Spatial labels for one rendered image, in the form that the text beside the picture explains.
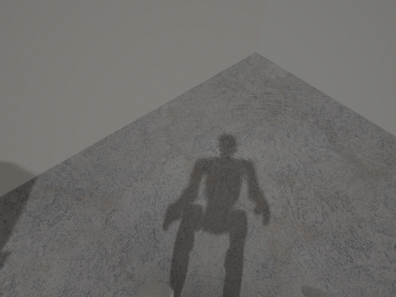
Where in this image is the robot left thigh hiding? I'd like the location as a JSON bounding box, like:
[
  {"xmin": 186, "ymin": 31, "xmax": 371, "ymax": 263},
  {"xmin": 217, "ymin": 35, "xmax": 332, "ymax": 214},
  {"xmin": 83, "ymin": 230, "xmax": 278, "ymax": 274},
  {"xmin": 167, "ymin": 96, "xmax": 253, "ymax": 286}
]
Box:
[{"xmin": 133, "ymin": 282, "xmax": 174, "ymax": 297}]

